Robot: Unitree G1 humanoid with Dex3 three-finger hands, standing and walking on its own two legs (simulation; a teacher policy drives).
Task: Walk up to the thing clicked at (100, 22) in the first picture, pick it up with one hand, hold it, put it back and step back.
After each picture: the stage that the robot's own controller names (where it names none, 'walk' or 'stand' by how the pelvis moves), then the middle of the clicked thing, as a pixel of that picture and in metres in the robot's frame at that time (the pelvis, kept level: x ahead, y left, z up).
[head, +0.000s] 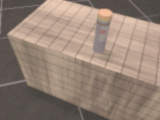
stand; (101, 33) +0.72 -0.11 -0.05
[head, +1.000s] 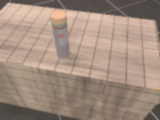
walk; (61, 36) +0.63 +0.13 -0.03
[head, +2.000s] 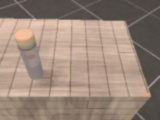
stand; (30, 56) +0.49 +0.22 -0.03
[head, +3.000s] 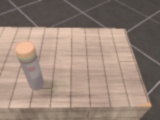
stand; (31, 68) +0.46 +0.21 -0.05
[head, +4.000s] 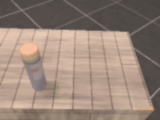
stand; (34, 69) +0.46 +0.20 -0.05
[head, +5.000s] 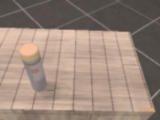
stand; (35, 70) +0.46 +0.20 -0.05
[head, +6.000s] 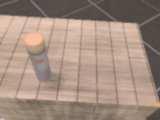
rise first; (39, 60) +0.48 +0.18 -0.05
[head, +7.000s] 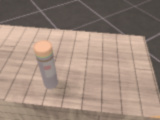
go down; (47, 67) +0.48 +0.17 -0.05
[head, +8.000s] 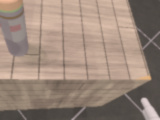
go down; (13, 26) +0.50 +0.16 +0.03
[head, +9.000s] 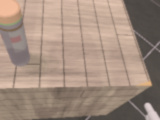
approach; (14, 38) +0.49 +0.17 +0.03
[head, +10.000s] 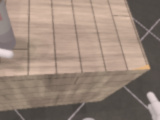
close; out of the picture +0.51 +0.18 +0.07
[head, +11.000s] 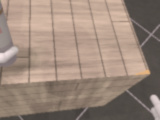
lift; out of the picture +0.48 +0.18 +0.07
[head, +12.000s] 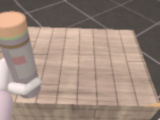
lift; (21, 61) +0.33 +0.16 +0.17
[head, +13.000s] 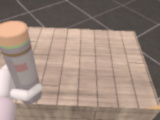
hold; (22, 68) +0.32 +0.17 +0.15
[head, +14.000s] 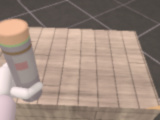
hold; (23, 66) +0.33 +0.17 +0.15
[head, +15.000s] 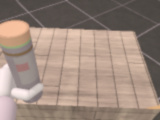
crouch; (24, 67) +0.33 +0.16 +0.15
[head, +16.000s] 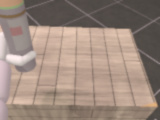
crouch; (17, 35) +0.42 +0.18 +0.18
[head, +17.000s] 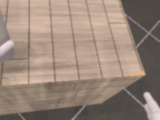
lower; out of the picture +0.50 +0.19 +0.05
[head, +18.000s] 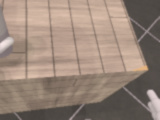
lower; out of the picture +0.51 +0.18 +0.07
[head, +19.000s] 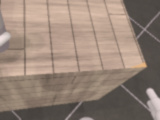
lower; out of the picture +0.52 +0.18 +0.07
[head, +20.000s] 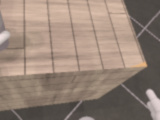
lower; out of the picture +0.52 +0.18 +0.07
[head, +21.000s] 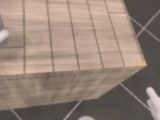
rest; out of the picture +0.52 +0.18 +0.08
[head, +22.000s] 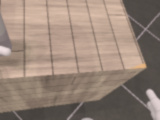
withdraw; out of the picture +0.50 +0.18 +0.07
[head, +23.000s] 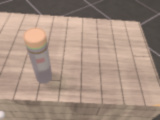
sink last; (40, 59) +0.46 +0.16 +0.00
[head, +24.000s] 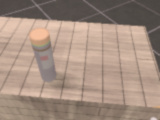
stand; (44, 58) +0.48 +0.17 +0.01
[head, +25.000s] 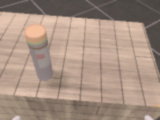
stand; (40, 56) +0.47 +0.17 +0.02
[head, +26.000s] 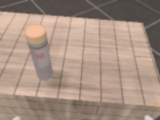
stand; (40, 55) +0.47 +0.17 +0.01
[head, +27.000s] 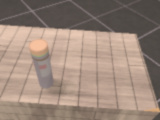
stand; (43, 66) +0.48 +0.18 -0.04
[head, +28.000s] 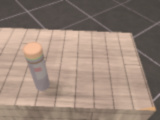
stand; (38, 68) +0.47 +0.19 -0.05
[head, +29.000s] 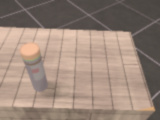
stand; (35, 69) +0.46 +0.20 -0.05
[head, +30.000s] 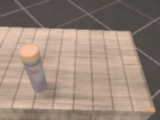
stand; (35, 70) +0.45 +0.20 -0.05
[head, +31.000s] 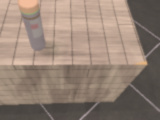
walk; (34, 26) +0.59 +0.20 -0.03
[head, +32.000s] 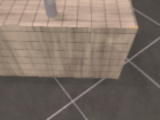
walk; out of the picture +0.91 +0.21 -0.03
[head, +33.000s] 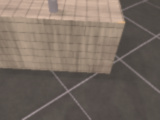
walk; out of the picture +1.12 +0.20 -0.03
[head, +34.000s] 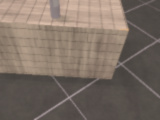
stand; (54, 0) +1.06 +0.18 -0.05
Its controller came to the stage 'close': yes
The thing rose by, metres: 0.21
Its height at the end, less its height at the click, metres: +0.00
